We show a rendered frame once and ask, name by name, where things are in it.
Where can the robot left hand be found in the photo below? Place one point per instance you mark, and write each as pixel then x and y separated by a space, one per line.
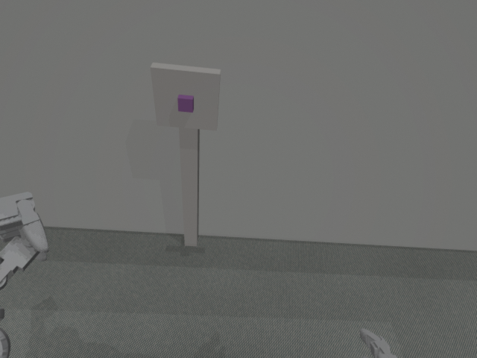
pixel 23 229

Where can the robot right hand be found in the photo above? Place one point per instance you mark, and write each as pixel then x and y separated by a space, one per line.
pixel 377 345

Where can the button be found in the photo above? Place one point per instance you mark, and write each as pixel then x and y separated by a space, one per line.
pixel 185 103

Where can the panel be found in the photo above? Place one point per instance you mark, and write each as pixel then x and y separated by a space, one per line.
pixel 169 81

